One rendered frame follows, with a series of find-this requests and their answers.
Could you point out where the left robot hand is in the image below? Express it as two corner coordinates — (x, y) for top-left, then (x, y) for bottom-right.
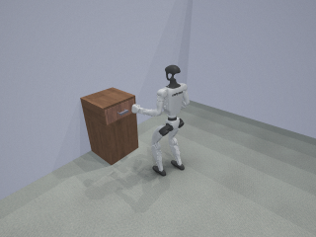
(131, 104), (140, 114)

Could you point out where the left robot thigh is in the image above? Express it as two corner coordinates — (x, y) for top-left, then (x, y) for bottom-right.
(151, 124), (171, 151)

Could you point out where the right robot upper arm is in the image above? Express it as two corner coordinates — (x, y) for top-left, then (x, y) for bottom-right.
(179, 83), (190, 107)

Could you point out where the handle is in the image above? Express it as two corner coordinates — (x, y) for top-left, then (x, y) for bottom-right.
(118, 109), (129, 116)

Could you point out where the left robot upper arm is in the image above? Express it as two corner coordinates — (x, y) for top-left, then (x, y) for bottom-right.
(155, 88), (168, 117)

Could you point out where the cabinet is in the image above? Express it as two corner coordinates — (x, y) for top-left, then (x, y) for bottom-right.
(80, 87), (139, 165)

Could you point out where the left robot shin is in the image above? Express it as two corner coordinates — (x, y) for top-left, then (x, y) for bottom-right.
(151, 144), (163, 171)

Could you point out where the robot left forearm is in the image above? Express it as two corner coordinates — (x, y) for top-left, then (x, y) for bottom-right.
(137, 108), (158, 117)

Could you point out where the drawer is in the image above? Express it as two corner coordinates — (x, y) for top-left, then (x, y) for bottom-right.
(105, 99), (134, 124)

